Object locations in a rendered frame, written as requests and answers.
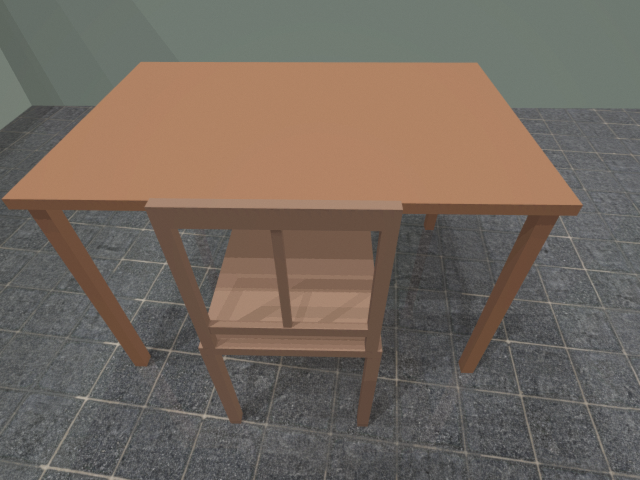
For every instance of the table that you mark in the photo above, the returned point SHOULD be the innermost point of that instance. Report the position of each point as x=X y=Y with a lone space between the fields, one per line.
x=439 y=137

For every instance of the chair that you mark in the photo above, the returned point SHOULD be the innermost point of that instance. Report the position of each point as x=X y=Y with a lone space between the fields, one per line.
x=297 y=279

